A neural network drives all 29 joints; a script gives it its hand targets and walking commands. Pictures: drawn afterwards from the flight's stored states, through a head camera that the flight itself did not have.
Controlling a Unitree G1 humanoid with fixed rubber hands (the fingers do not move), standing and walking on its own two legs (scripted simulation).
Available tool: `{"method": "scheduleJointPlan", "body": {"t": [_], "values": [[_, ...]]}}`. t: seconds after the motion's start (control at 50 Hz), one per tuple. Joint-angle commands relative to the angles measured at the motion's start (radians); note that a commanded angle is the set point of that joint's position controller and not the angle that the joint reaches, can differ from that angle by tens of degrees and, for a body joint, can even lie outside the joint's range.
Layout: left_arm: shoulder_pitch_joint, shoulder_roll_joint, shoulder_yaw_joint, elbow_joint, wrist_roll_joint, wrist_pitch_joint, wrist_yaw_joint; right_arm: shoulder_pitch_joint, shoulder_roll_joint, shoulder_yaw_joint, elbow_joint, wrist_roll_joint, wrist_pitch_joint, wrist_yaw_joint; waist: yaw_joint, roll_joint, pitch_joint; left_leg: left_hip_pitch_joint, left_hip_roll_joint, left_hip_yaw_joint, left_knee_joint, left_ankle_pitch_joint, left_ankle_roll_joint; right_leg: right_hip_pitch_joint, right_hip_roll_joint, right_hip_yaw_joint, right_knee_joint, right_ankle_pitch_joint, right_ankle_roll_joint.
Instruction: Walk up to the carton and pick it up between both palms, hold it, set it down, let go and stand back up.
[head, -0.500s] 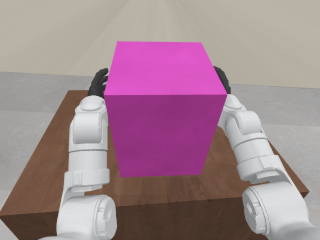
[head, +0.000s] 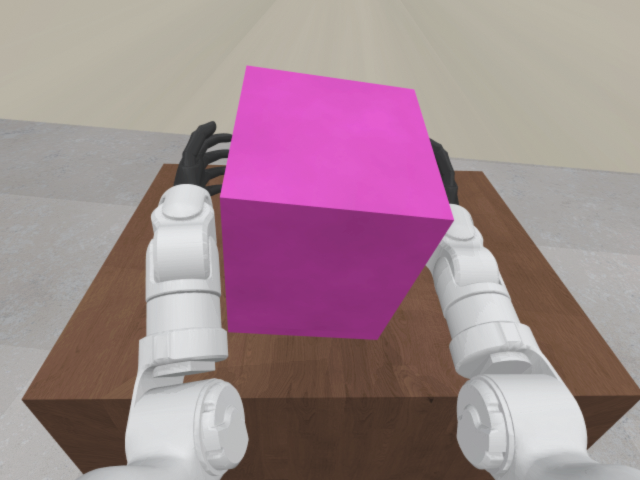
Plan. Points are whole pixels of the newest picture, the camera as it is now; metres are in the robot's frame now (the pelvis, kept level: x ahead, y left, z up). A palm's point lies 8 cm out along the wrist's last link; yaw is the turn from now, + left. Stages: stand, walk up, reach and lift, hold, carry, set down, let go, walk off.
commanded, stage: set down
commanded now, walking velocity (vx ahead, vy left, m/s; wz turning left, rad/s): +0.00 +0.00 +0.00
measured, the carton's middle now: (317, 215) +0.38 +0.03 +0.19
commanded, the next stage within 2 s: none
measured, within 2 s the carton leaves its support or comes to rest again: neither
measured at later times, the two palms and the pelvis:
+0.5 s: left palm (223, 225) +0.38 +0.15 +0.18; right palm (443, 220) +0.41 -0.14 +0.18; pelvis +0.02 -0.01 +0.00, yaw +0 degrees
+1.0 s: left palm (227, 247) +0.38 +0.15 +0.14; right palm (434, 232) +0.43 -0.14 +0.14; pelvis +0.01 -0.03 +0.00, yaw -1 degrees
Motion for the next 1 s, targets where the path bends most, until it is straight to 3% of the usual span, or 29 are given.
{"method": "scheduleJointPlan", "body": {"t": [0.0,0.06,0.1,0.14,0.22,0.26,0.32,0.38,0.5,0.58,0.62,0.74,0.82,0.9,0.94,0.98], "values": [[-0.484,-0.456,-0.419,-0.012,-0.155,-0.073,-0.105,-0.747,0.352,0.246,-0.275,-0.003,-0.185,0.102,-0.046,0.050,-0.327,0.070,-0.039,0.117,-0.015,0.156,-0.011,0.055,0.045,-0.088,-0.053,0.041,0.043],[-0.516,-0.514,-0.517,-0.129,-0.194,-0.118,-0.067,-0.761,0.373,0.322,-0.321,0.029,-0.233,0.097,-0.041,0.083,-0.444,0.167,-0.033,0.100,0.054,0.371,-0.039,0.075,0.053,-0.094,-0.030,0.174,0.040],[-0.487,-0.528,-0.566,-0.169,-0.210,-0.129,-0.049,-0.763,0.364,0.373,-0.359,0.058,-0.250,0.094,-0.034,0.108,-0.472,0.198,-0.032,0.090,0.083,0.442,-0.050,0.076,0.050,-0.090,-0.026,0.223,0.038],[-0.466,-0.521,-0.580,-0.197,-0.209,-0.130,-0.034,-0.728,0.357,0.401,-0.339,0.077,-0.248,0.092,-0.027,0.110,-0.474,0.189,-0.036,0.090,0.092,0.447,-0.049,0.107,0.041,-0.081,-0.016,0.283,0.044],[-0.467,-0.556,-0.676,-0.297,-0.259,-0.141,-0.010,-0.733,0.381,0.497,-0.423,0.143,-0.243,0.084,-0.030,0.115,-0.536,0.183,-0.035,0.069,0.117,0.494,-0.053,0.128,0.040,-0.065,0.013,0.403,0.042],[-0.414,-0.533,-0.641,-0.269,-0.225,-0.129,-0.006,-0.685,0.349,0.490,-0.365,0.150,-0.223,0.081,-0.026,0.129,-0.462,0.159,-0.038,0.072,0.109,0.480,-0.051,0.128,0.032,-0.055,0.007,0.411,0.042],[-0.415,-0.516,-0.615,-0.264,-0.224,-0.118,-0.009,-0.697,0.352,0.499,-0.379,0.158,-0.208,0.084,-0.016,0.086,-0.455,0.109,-0.042,0.073,0.078,0.381,-0.030,0.158,0.028,-0.045,0.017,0.415,0.051],[-0.387,-0.503,-0.557,-0.221,-0.201,-0.116,-0.005,-0.705,0.366,0.505,-0.355,0.157,-0.193,0.090,0.028,0.055,-0.431,0.080,-0.044,0.084,0.056,0.339,-0.010,0.152,0.027,-0.039,0.016,0.397,0.059],[-0.413,-0.503,-0.473,-0.166,-0.175,-0.118,-0.002,-0.713,0.357,0.448,-0.260,0.127,-0.192,0.119,0.066,0.022,-0.390,0.059,-0.030,0.096,0.017,0.287,-0.001,0.092,0.039,-0.047,-0.001,0.266,0.052],[-0.418,-0.506,-0.472,-0.122,-0.165,-0.136,0.010,-0.702,0.326,0.380,-0.190,0.080,-0.212,0.136,0.056,0.052,-0.396,0.090,-0.023,0.101,0.018,0.297,-0.016,0.040,0.043,-0.056,-0.019,0.212,0.038],[-0.427,-0.519,-0.474,-0.104,-0.172,-0.148,0.015,-0.711,0.330,0.360,-0.185,0.061,-0.224,0.142,0.050,0.036,-0.416,0.099,-0.020,0.103,0.020,0.292,-0.016,0.020,0.046,-0.062,-0.025,0.190,0.036],[-0.489,-0.539,-0.494,-0.056,-0.175,-0.202,0.039,-0.702,0.334,0.278,-0.080,0.001,-0.256,0.159,0.028,0.069,-0.464,0.110,-0.018,0.102,0.032,0.303,-0.032,-0.012,0.033,-0.057,-0.025,0.216,0.034],[-0.531,-0.561,-0.473,-0.028,-0.168,-0.233,0.055,-0.722,0.353,0.238,-0.028,-0.032,-0.276,0.177,0.048,0.074,-0.498,0.080,-0.018,0.105,0.028,0.294,-0.028,-0.026,0.029,-0.057,-0.024,0.188,0.033],[-0.577,-0.585,-0.487,-0.021,-0.182,-0.282,0.079,-0.772,0.389,0.257,-0.036,-0.034,-0.305,0.187,0.077,0.074,-0.582,0.043,-0.018,0.107,0.040,0.333,-0.031,0.010,0.024,-0.039,-0.003,0.286,0.035],[-0.565,-0.575,-0.455,0.021,-0.160,-0.286,0.088,-0.747,0.377,0.238,0.035,-0.039,-0.300,0.194,0.087,0.074,-0.533,0.038,-0.015,0.109,0.039,0.339,-0.031,0.008,0.023,-0.034,-0.003,0.287,0.035],[-0.513,-0.561,-0.412,0.032,-0.139,-0.278,0.085,-0.752,0.360,0.245,0.030,-0.040,-0.300,0.197,0.107,0.049,-0.521,0.014,-0.017,0.112,0.023,0.322,-0.019,0.050,0.022,-0.033,0.000,0.304,0.040]]}}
